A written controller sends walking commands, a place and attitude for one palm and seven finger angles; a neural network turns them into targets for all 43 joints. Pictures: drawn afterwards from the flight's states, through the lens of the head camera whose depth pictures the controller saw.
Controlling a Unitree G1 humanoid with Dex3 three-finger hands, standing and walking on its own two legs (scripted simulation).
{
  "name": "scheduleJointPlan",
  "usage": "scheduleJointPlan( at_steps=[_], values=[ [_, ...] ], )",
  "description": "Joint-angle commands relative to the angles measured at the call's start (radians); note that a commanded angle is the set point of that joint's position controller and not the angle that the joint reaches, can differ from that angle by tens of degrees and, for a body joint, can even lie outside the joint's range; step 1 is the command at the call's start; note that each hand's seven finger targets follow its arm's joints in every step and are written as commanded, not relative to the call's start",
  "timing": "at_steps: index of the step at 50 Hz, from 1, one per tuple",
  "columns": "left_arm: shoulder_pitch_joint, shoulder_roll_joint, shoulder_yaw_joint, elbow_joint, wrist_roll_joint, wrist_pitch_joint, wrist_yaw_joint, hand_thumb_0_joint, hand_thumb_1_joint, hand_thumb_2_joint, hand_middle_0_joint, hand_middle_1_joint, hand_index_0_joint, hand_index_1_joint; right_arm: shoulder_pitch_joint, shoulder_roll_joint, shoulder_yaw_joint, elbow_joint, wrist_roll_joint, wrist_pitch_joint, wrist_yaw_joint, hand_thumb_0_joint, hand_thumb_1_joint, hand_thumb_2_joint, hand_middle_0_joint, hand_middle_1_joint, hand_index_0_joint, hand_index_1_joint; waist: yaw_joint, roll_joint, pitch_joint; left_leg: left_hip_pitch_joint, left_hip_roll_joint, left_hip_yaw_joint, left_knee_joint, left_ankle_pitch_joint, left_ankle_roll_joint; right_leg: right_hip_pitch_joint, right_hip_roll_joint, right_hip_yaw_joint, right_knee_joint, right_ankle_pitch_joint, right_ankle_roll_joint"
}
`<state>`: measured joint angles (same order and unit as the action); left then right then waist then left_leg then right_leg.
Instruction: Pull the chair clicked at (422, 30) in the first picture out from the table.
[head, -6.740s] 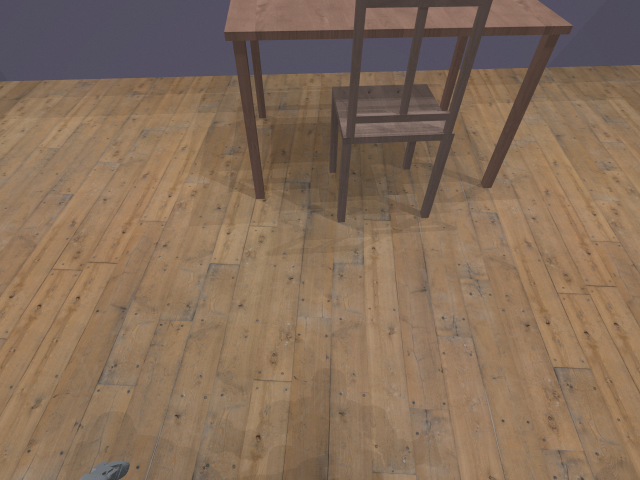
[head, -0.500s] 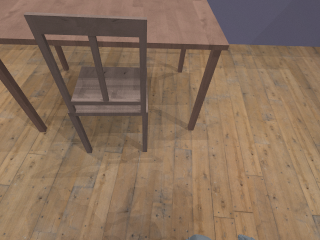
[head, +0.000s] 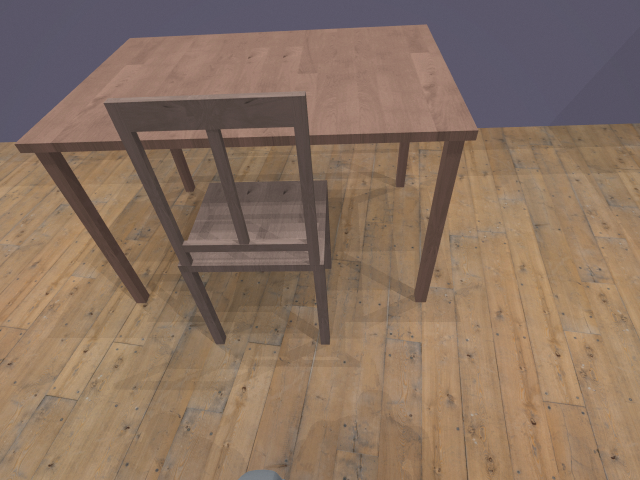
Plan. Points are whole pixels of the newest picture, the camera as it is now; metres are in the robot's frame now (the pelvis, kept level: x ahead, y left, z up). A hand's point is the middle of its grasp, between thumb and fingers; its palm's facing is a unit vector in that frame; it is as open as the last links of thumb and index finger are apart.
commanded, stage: take the last steps up to it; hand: left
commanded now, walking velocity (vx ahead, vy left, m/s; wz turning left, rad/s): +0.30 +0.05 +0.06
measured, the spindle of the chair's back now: (230, 192) +0.74 +0.26 -0.09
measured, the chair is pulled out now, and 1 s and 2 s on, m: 0.00 0.00 0.00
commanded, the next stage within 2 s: come to a stop and stand still in 0.66 s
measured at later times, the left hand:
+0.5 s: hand out of the picture +0.14 +0.26 -0.19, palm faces +0.07 -0.98 -0.17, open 7.4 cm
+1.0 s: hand (211, 366) +0.35 +0.23 -0.17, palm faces +0.01 -0.97 -0.25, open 7.2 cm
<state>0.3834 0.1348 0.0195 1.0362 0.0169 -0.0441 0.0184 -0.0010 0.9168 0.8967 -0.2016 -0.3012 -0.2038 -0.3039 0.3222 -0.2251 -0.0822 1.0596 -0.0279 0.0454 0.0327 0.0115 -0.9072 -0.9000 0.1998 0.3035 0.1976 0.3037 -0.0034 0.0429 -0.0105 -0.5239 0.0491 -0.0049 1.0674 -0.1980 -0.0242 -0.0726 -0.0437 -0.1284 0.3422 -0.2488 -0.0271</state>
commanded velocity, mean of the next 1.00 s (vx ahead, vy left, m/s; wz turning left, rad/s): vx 0.11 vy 0.02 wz -0.02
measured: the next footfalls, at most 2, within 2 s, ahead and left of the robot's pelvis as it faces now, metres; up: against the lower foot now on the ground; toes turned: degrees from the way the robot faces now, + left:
left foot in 0.28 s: +0.17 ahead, +0.18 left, +0.00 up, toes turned +8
right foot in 0.74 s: +0.35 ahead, -0.04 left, +0.00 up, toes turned -8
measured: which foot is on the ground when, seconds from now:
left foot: up 0.00-0.26, down 0.28-0.76, up 0.78-1.00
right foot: down 0.00-0.28, up 0.30-0.72, down 0.74-1.00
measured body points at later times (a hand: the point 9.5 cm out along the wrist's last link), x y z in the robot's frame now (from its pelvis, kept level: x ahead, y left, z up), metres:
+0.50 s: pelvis +0.14 +0.09 -0.01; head +0.15 +0.10 +0.44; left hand +0.14 +0.32 -0.17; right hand +0.20 -0.15 -0.15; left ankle +0.13 +0.17 -0.75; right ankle +0.15 -0.03 -0.68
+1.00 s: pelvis +0.27 +0.05 -0.01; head +0.30 +0.03 +0.44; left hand +0.35 +0.28 -0.15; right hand +0.27 -0.17 -0.18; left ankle +0.28 +0.19 -0.71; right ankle +0.31 -0.04 -0.75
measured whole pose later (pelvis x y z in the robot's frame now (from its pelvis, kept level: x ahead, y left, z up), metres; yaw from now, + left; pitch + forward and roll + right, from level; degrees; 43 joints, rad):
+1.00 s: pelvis +0.27 +0.05 -0.01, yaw -1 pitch -1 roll +1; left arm 0.16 0.15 0.03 1.03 0.02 0.00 0.04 -0.01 0.94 0.90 -0.20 -0.30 -0.20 -0.30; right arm 0.26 -0.16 -0.04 1.08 0.00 0.03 -0.02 0.01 -0.91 -0.90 0.20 0.30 0.20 0.30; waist -0.01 0.04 0.06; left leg -0.38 0.04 0.03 0.83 -0.43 -0.04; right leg -0.28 -0.02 -0.12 0.49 -0.20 -0.06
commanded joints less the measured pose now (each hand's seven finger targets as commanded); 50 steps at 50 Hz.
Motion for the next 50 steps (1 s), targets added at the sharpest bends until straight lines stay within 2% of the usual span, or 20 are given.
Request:
scheduleJointPlan(
  at_steps=[1,8,10,12,13,14,15,18,21,25,32,34,35,36,37,38,39,41,43,50],
  values=[
    [0.100,0.145,0.032,-0.002,0.007,-0.036,0.006,0.000,0.900,0.900,-0.200,-0.300,-0.200,-0.300,-0.120,-0.020,0.007,-0.091,0.000,-0.036,0.003,0.000,-0.900,-0.900,0.200,0.300,0.200,0.300,0.040,-0.167,0.142,-0.155,0.048,0.016,-0.066,0.024,-0.006,0.004,-0.260,0.191,-0.223,-0.032,-0.085],
    [0.145,0.161,0.035,0.067,0.016,-0.027,0.006,0.000,0.900,0.900,-0.200,-0.300,-0.200,-0.300,-0.221,0.019,0.028,-0.115,0.008,-0.062,0.011,0.000,-0.900,-0.900,0.200,0.300,0.200,0.300,0.060,-0.225,0.168,0.028,0.024,0.105,-0.365,-0.064,0.033,-0.049,-0.270,0.135,-0.163,0.084,-0.098],
    [0.119,0.168,0.042,0.070,0.014,-0.019,0.006,0.000,0.900,0.900,-0.200,-0.300,-0.200,-0.300,-0.168,0.013,0.029,-0.102,0.009,-0.074,0.006,0.000,-0.900,-0.900,0.200,0.300,0.200,0.300,0.028,-0.217,0.142,0.161,0.006,0.121,-0.453,-0.071,0.048,-0.084,-0.256,0.117,-0.101,0.086,-0.091],
    [0.100,0.143,0.042,0.073,0.007,-0.013,0.004,0.000,0.900,0.900,-0.200,-0.300,-0.200,-0.300,0.031,-0.038,0.019,-0.035,0.004,-0.095,-0.013,0.000,-0.900,-0.900,0.200,0.300,0.200,0.300,-0.060,-0.095,0.041,0.473,-0.020,0.131,-0.618,-0.036,0.056,-0.161,-0.172,0.040,0.176,0.177,-0.050],
    [0.140,0.087,0.034,0.060,0.001,-0.007,-0.004,0.000,0.900,0.900,-0.200,-0.300,-0.200,-0.300,0.156,-0.151,-0.008,-0.005,-0.007,-0.102,-0.028,0.000,-0.900,-0.900,0.200,0.300,0.200,0.300,-0.093,0.150,-0.051,0.676,0.193,-0.133,-0.670,-0.101,0.110,-0.351,-0.069,-0.029,0.457,-0.071,-0.006],
    [0.110,0.054,0.025,0.021,-0.001,-0.008,-0.007,0.000,0.900,0.900,-0.200,-0.300,-0.200,-0.300,0.246,-0.218,-0.021,0.009,0.000,-0.095,-0.040,0.000,-0.900,-0.900,0.200,0.300,0.200,0.300,-0.110,0.276,-0.074,0.721,0.365,-0.402,-0.807,-0.105,0.187,-0.524,0.009,-0.013,0.701,-0.350,0.014],
    [0.054,0.070,0.027,0.003,0.003,-0.005,-0.003,0.000,0.900,0.900,-0.200,-0.300,-0.200,-0.300,0.208,-0.200,-0.017,0.010,0.004,-0.091,-0.051,0.000,-0.900,-0.900,0.200,0.300,0.200,0.300,-0.111,0.193,-0.067,0.656,0.386,-0.401,-0.849,-0.222,0.217,-0.569,-0.021,0.071,0.834,-0.334,-0.005],
    [-0.016,0.072,0.038,0.016,0.007,-0.001,-0.024,0.000,0.900,0.900,-0.200,-0.300,-0.200,-0.300,0.019,-0.051,0.020,-0.033,0.010,-0.106,-0.056,0.000,-0.900,-0.900,0.200,0.300,0.200,0.300,-0.030,0.048,0.103,0.370,0.295,-0.199,-0.895,-0.144,0.198,-0.533,-0.100,0.107,0.857,-0.119,-0.001],
    [0.034,0.034,0.039,0.030,0.014,0.019,-0.025,0.000,0.900,0.900,-0.200,-0.300,-0.200,-0.300,0.003,-0.008,0.026,-0.040,0.009,-0.128,-0.059,0.000,-0.900,-0.900,0.200,0.300,0.200,0.300,0.013,0.063,0.090,0.330,0.229,-0.049,-0.900,0.104,0.190,-0.475,-0.095,0.091,0.768,-0.033,0.026],
    [-0.045,0.050,0.041,-0.016,0.011,0.029,-0.028,0.000,0.900,0.900,-0.200,-0.300,-0.200,-0.300,0.021,-0.032,0.027,-0.035,0.011,-0.133,-0.059,0.000,-0.900,-0.900,0.200,0.300,0.200,0.300,0.020,0.031,0.099,0.398,0.232,-0.011,-0.895,0.278,0.221,-0.510,-0.095,0.093,0.631,0.014,0.040],
    [-0.222,0.071,0.037,-0.092,0.006,0.024,-0.030,0.000,0.900,0.900,-0.200,-0.300,-0.200,-0.300,0.061,-0.069,0.019,0.000,-0.004,-0.110,-0.057,0.000,-0.900,-0.900,0.200,0.300,0.200,0.300,-0.020,0.050,0.129,0.444,0.231,0.016,-0.800,0.372,0.196,-0.402,-0.037,0.034,0.338,0.003,0.009],
    [-0.166,0.084,0.040,-0.075,0.006,0.015,-0.027,0.000,0.900,0.900,-0.200,-0.300,-0.200,-0.300,0.055,-0.068,0.022,0.013,-0.003,-0.105,-0.057,0.000,-0.900,-0.900,0.200,0.300,0.200,0.300,0.014,0.006,0.108,0.399,0.211,0.040,-0.699,0.416,0.166,-0.251,0.005,0.001,0.250,0.060,-0.005],
    [-0.078,0.103,0.044,-0.046,0.008,0.007,-0.025,0.000,0.900,0.900,-0.200,-0.300,-0.200,-0.300,0.048,-0.069,0.026,0.016,0.003,-0.105,-0.056,0.000,-0.900,-0.900,0.200,0.300,0.200,0.300,0.056,-0.007,0.059,0.382,0.171,0.070,-0.586,0.431,0.136,-0.125,0.020,-0.009,0.177,0.120,-0.010],
    [0.026,0.162,0.057,-0.011,0.011,-0.007,-0.018,0.000,0.900,0.900,-0.200,-0.300,-0.200,-0.300,0.054,-0.046,0.029,0.018,0.012,-0.108,-0.051,0.000,-0.900,-0.900,0.200,0.300,0.200,0.300,0.095,-0.090,-0.018,0.285,0.112,0.112,-0.396,0.326,0.095,0.062,-0.056,0.093,0.151,0.257,-0.040],
    [0.108,0.251,0.078,0.009,0.009,-0.015,-0.011,0.000,0.900,0.900,-0.200,-0.300,-0.200,-0.300,0.109,0.005,0.035,0.004,0.021,-0.113,-0.047,0.000,-0.900,-0.900,0.200,0.300,0.200,0.300,0.095,-0.294,-0.116,0.091,-0.022,0.173,-0.124,-0.118,0.048,0.241,-0.297,0.419,0.076,0.469,-0.152],
    [0.136,0.289,0.078,0.009,-0.009,-0.014,-0.009,0.000,0.900,0.900,-0.200,-0.300,-0.200,-0.300,0.097,-0.018,0.033,-0.012,0.025,-0.098,-0.055,0.000,-0.900,-0.900,0.200,0.300,0.200,0.300,0.097,-0.292,-0.147,0.058,-0.050,0.093,0.081,-0.439,0.044,0.200,-0.403,0.540,-0.008,0.581,-0.252],
    [0.037,0.257,0.070,-0.014,-0.008,-0.012,-0.002,0.000,0.900,0.900,-0.200,-0.300,-0.200,-0.300,0.055,-0.010,0.032,-0.009,0.022,-0.090,-0.058,0.000,-0.900,-0.900,0.200,0.300,0.200,0.300,0.081,-0.255,-0.109,0.052,-0.009,0.006,0.129,-0.408,0.041,0.086,-0.383,0.491,-0.023,0.588,-0.256],
    [-0.135,0.176,0.043,-0.051,-0.005,-0.002,0.014,0.000,0.900,0.900,-0.200,-0.300,-0.200,-0.300,0.038,0.022,0.044,0.009,0.021,-0.069,-0.062,0.000,-0.900,-0.900,0.200,0.300,0.200,0.300,0.011,-0.075,-0.011,0.115,0.036,-0.016,0.061,-0.301,0.015,-0.109,-0.312,0.321,-0.022,0.618,-0.215],
    [-0.210,0.155,0.031,-0.059,0.002,0.006,0.022,0.000,0.900,0.900,-0.200,-0.300,-0.200,-0.300,0.093,0.063,0.053,0.037,0.024,-0.038,-0.063,0.000,-0.900,-0.900,0.200,0.300,0.200,0.300,-0.035,-0.078,-0.013,0.224,0.031,0.008,-0.103,-0.262,-0.003,-0.210,-0.257,0.187,-0.024,0.643,-0.170],
    [-0.154,0.199,0.055,-0.048,0.008,0.043,0.027,0.000,0.900,0.900,-0.200,-0.300,-0.200,-0.300,0.000,0.027,0.029,-0.014,0.021,-0.008,-0.057,0.000,-0.900,-0.900,0.200,0.300,0.200,0.300,0.020,-0.182,-0.015,0.181,-0.016,0.035,-0.243,-0.232,-0.021,-0.143,-0.265,0.222,0.003,0.584,-0.179]
  ],
)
